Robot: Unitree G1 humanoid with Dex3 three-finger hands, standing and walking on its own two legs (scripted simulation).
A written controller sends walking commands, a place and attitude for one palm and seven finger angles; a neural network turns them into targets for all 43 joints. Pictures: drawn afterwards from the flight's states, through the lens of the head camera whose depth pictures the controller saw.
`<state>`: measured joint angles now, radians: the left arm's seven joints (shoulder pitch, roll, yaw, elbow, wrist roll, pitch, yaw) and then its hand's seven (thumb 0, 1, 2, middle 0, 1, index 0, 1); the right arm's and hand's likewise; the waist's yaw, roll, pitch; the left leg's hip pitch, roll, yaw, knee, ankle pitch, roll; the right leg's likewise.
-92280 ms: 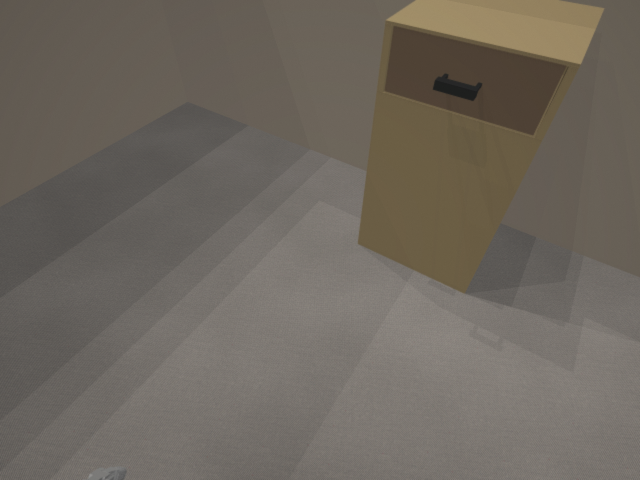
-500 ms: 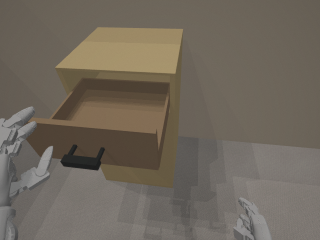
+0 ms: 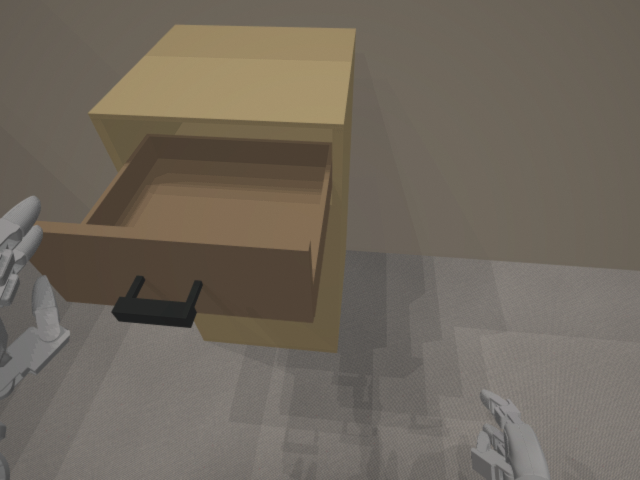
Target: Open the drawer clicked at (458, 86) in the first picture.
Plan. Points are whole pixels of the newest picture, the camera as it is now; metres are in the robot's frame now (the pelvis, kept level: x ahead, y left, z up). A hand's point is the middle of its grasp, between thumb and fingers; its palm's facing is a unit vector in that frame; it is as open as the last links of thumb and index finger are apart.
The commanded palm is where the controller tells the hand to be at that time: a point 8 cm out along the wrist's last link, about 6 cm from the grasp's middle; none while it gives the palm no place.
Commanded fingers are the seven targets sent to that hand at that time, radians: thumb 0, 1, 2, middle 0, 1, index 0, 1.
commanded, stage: step back with the hand held close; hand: left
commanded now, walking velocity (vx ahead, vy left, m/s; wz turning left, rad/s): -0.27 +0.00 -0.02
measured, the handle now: (161, 298) +0.34 +0.26 +0.01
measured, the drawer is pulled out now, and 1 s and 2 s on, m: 0.29 0.29 0.29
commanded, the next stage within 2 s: stop stepping back and stand still in 0.86 s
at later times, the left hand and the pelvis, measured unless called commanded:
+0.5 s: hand out of the picture +0.11 +0.27 +0.18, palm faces +0.42 -0.75 -0.51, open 7.4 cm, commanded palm +0.04 +0.30 +0.20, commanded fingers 0.00 0.90 0.90 -0.20 -0.30 -0.20 -0.30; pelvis -0.08 +0.02 -0.02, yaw +2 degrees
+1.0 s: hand out of the picture +0.00 +0.26 +0.19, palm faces +0.42 -0.80 -0.43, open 7.4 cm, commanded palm -0.06 +0.30 +0.20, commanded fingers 0.00 0.90 0.90 -0.20 -0.30 -0.20 -0.30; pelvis -0.19 +0.02 -0.02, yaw +0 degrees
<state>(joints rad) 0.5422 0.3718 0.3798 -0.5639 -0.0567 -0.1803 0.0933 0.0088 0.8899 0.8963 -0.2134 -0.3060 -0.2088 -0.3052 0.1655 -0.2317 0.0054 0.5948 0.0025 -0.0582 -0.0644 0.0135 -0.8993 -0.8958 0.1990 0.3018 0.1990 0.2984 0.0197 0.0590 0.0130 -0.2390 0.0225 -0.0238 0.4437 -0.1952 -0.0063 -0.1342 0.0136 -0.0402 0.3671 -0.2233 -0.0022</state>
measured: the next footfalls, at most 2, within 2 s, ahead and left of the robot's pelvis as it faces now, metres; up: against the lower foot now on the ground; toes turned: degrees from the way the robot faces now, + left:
right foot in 0.90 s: -0.19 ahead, -0.10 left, +0.00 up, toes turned +1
left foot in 1.10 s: -0.13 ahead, +0.12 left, +0.00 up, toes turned +3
